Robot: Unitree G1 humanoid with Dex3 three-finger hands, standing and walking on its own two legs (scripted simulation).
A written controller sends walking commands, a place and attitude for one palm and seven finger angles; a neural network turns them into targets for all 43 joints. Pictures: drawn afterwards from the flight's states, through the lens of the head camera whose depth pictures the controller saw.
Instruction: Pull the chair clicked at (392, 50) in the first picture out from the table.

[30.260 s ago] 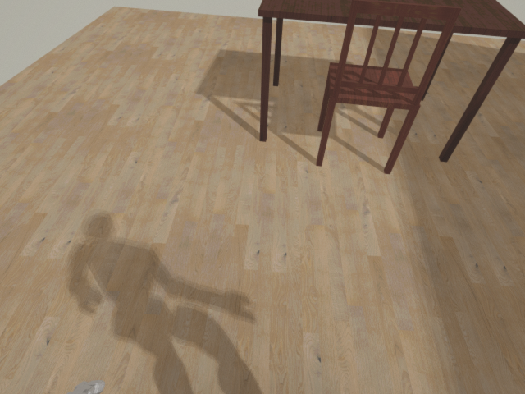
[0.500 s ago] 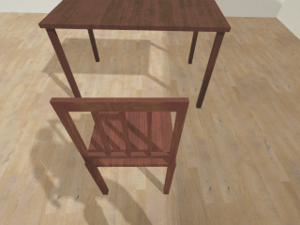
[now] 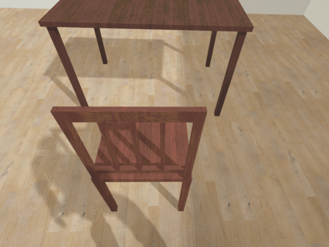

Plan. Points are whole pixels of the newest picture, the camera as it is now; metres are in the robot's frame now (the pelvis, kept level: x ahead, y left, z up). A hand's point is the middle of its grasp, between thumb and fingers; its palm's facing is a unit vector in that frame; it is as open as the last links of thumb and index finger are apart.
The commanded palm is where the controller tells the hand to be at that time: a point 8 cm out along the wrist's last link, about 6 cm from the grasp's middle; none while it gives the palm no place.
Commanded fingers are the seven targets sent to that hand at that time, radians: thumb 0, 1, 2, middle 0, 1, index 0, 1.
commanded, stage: look to check the result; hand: left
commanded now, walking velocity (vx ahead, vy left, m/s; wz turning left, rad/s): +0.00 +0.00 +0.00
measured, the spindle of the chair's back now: (136, 147) +0.43 +0.13 -0.10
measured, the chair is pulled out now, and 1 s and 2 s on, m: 0.61 0.61 0.61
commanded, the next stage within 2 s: stand and wait in 0.46 s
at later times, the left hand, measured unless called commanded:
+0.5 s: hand out of the picture +0.01 +0.17 -0.17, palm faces +0.04 -0.98 -0.19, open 7.4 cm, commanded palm none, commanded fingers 0.00 0.90 0.90 -0.20 -0.30 -0.20 -0.30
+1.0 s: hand out of the picture +0.01 +0.17 -0.17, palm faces +0.04 -0.98 -0.19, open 7.4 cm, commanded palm none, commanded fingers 0.00 0.90 0.90 -0.20 -0.30 -0.20 -0.30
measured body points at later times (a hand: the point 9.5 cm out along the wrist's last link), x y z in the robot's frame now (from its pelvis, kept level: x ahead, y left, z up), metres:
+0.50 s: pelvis +0.01 +0.00 +0.00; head +0.03 +0.00 +0.45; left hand +0.01 +0.22 -0.16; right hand -0.01 -0.20 -0.16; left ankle -0.01 +0.13 -0.74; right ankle +0.02 -0.13 -0.74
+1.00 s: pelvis +0.01 +0.00 +0.00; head +0.03 +0.00 +0.45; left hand +0.00 +0.22 -0.16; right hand +0.00 -0.20 -0.16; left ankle -0.01 +0.13 -0.74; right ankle +0.02 -0.13 -0.74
